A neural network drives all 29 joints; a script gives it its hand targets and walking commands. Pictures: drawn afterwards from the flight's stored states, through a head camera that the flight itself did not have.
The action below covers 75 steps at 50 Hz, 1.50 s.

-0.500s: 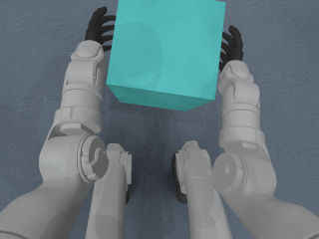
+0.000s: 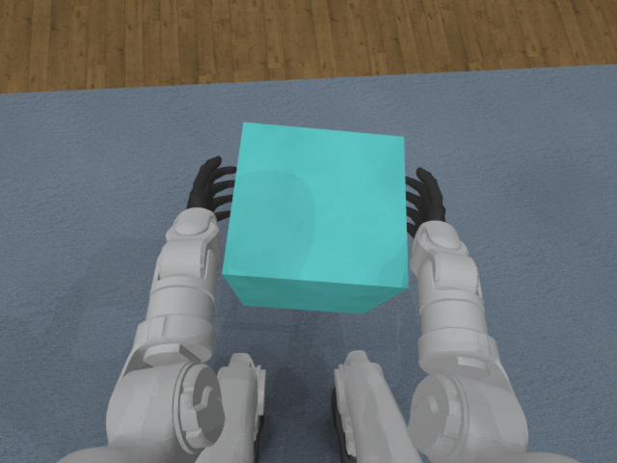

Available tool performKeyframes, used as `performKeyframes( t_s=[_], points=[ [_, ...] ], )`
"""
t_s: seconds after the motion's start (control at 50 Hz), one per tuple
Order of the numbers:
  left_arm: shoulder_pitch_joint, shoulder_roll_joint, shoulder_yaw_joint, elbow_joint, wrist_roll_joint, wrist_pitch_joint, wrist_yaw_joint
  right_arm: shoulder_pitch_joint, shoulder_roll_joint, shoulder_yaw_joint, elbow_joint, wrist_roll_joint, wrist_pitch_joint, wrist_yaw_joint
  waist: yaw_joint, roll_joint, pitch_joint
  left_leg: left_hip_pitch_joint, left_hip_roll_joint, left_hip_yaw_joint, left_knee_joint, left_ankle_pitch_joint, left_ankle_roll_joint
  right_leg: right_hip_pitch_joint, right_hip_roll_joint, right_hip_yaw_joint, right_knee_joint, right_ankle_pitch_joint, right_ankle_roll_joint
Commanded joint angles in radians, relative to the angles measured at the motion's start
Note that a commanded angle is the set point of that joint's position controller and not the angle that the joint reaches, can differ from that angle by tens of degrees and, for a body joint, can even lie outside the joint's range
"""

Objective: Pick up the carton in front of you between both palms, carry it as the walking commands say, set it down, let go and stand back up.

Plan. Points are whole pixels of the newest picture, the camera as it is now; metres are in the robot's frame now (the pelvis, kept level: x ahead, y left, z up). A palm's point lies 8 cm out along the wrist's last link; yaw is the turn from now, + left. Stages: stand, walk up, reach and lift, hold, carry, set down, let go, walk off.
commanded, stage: reach and lift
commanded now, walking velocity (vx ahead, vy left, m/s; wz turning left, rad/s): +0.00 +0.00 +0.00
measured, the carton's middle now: (312, 233) +0.43 -0.02 -0.10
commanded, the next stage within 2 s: hold in 1.76 s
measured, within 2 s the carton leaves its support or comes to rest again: neither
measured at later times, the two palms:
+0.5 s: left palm (156, 203) +0.38 +0.14 +0.12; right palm (483, 203) +0.37 -0.16 +0.12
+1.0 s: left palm (113, 201) +0.34 +0.14 +0.19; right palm (533, 193) +0.35 -0.16 +0.19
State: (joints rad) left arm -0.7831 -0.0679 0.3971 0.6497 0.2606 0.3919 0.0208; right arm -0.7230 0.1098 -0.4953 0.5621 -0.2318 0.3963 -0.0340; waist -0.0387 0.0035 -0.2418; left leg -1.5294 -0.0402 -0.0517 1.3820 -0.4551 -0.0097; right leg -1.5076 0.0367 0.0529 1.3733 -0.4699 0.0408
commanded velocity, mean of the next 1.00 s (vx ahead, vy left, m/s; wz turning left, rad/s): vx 0.00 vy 0.00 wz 0.00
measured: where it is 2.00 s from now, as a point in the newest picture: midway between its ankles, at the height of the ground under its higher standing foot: (299, 445)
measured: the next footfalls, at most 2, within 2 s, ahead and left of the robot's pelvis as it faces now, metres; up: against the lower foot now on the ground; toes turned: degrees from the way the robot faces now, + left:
none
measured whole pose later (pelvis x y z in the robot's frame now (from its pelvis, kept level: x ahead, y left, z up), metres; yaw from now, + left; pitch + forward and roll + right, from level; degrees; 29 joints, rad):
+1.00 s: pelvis +0.05 -0.01 +0.16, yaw +1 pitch -5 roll +0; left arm -0.34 -0.17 0.32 0.39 0.31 0.61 -0.02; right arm -0.35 0.17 -0.33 0.40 -0.32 0.60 0.02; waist 0.00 0.00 0.03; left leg -0.19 -0.01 -0.06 0.48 -0.21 -0.01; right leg -0.18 0.02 0.06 0.48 -0.23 0.01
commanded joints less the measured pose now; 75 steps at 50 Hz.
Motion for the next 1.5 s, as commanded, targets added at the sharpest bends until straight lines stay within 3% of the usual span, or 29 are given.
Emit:
performKeyframes(
  t_s=[0.0, 0.4, 0.56, 0.66, 0.76, 0.86, 1.04, 1.48],
  points=[
    [-0.526, -1.093, -0.522, 0.040, -0.160, -0.024, -0.231, -0.604, 1.047, 0.605, 0.073, 0.159, -0.009, 0.275, 0.002, 0.022, -0.711, 0.587, -0.124, 0.033, -0.226, 0.200, 0.006, 0.419, 0.132, -0.069, -0.214, 0.184, -0.022],
    [-0.165, -1.101, -0.639, -0.100, -0.168, 0.000, -0.250, -0.211, 1.073, 0.728, -0.010, 0.144, 0.009, 0.270, 0.024, 0.001, -0.398, 1.070, -0.087, -0.018, -0.641, 0.379, 0.013, 0.983, 0.089, 0.009, -0.635, 0.377, -0.036],
    [-0.030, -1.078, -0.689, -0.197, -0.189, 0.073, -0.252, -0.076, 1.055, 0.786, -0.097, 0.162, 0.079, 0.269, 0.032, -0.008, -0.241, 1.287, -0.072, -0.025, -0.813, 0.472, 0.012, 1.203, 0.068, 0.019, -0.813, 0.472, -0.031],
    [0.025, -1.067, -0.714, -0.277, -0.212, 0.138, -0.254, -0.015, 1.044, 0.803, -0.159, 0.177, 0.142, 0.270, 0.035, -0.016, -0.123, 1.387, -0.062, -0.024, -0.913, 0.465, 0.009, 1.316, 0.060, 0.024, -0.917, 0.469, -0.032],
    [0.045, -1.032, -0.641, -0.255, -0.180, 0.192, -0.261, 0.002, 1.010, 0.727, -0.131, 0.146, 0.190, 0.276, 0.038, -0.009, 0.047, 1.406, -0.056, -0.019, -0.984, 0.338, 0.014, 1.327, 0.050, 0.021, -0.988, 0.346, -0.043],
    [-0.057, -1.035, -0.594, -0.230, -0.161, 0.190, -0.279, -0.097, 1.012, 0.677, -0.113, 0.123, 0.187, 0.288, 0.036, -0.007, 0.083, 1.402, -0.050, -0.007, -0.989, 0.235, 0.022, 1.320, 0.044, 0.014, -1.000, 0.237, -0.053],
    [-0.112, -1.047, -0.616, -0.253, -0.163, 0.186, -0.278, -0.163, 1.015, 0.710, -0.145, 0.133, 0.181, 0.293, 0.041, -0.006, 0.006, 1.445, -0.049, -0.006, -0.995, 0.267, 0.020, 1.370, 0.050, 0.009, -0.994, 0.273, -0.052],
    [0.065, -1.019, -0.675, -0.395, -0.202, 0.238, -0.256, 0.010, 0.970, 0.763, -0.285, 0.165, 0.229, 0.279, 0.041, -0.002, -0.006, 1.547, -0.057, -0.019, -1.039, 0.501, 0.003, 1.464, 0.061, 0.017, -1.038, 0.493, -0.038]
  ],
)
